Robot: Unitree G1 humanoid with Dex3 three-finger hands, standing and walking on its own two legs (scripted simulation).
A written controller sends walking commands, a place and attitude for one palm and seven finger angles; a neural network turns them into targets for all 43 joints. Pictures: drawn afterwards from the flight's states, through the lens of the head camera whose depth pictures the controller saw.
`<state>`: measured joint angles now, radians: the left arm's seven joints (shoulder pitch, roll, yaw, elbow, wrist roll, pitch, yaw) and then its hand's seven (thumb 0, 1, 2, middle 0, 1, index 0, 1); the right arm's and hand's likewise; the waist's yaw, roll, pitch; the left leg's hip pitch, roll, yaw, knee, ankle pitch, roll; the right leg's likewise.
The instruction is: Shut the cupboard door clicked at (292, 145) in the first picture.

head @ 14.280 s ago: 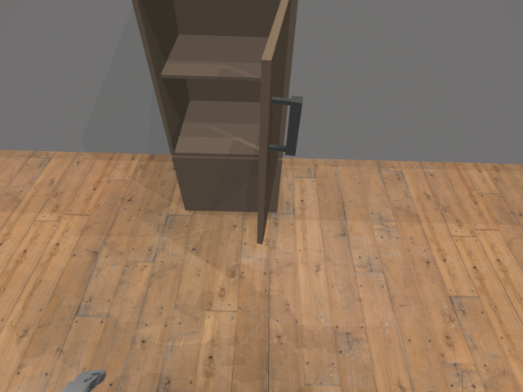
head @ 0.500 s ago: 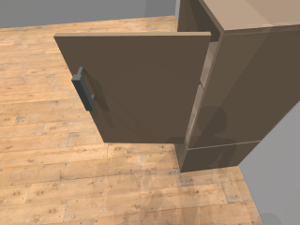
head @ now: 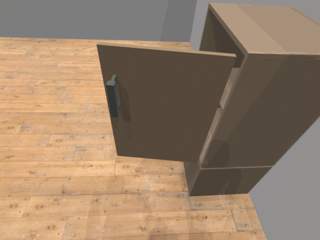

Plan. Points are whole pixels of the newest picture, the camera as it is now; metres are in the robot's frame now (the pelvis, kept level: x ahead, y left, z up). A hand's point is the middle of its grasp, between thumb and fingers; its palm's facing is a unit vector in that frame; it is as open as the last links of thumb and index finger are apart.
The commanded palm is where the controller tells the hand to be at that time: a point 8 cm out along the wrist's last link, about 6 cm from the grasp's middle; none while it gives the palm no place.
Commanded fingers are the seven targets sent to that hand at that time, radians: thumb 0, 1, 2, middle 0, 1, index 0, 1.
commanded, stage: come to a stop and stand still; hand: left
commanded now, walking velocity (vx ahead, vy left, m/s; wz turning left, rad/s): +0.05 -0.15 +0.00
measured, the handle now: (114, 96) +0.55 +0.20 +0.04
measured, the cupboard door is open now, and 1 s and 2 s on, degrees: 82 82 82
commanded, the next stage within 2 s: look again from close up in 0.10 s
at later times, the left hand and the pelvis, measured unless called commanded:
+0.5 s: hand out of the picture +0.00 +0.14 -0.18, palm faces +0.03 -0.98 -0.21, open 7.3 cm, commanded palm none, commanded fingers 0.00 0.90 0.90 -0.20 -0.30 -0.20 -0.30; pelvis +0.00 -0.03 -0.01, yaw +0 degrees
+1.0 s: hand out of the picture -0.05 +0.15 -0.19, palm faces +0.08 -0.99 -0.15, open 7.4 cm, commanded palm none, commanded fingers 0.00 0.90 0.90 -0.20 -0.30 -0.20 -0.30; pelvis -0.01 -0.01 -0.01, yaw +0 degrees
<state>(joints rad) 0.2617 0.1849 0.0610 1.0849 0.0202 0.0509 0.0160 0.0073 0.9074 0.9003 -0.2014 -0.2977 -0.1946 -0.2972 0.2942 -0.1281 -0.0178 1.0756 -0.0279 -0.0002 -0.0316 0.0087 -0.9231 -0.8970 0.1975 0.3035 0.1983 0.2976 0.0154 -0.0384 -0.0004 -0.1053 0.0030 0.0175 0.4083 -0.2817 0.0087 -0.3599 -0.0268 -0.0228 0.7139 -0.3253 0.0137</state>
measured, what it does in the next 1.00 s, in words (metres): steps on the spot: right foot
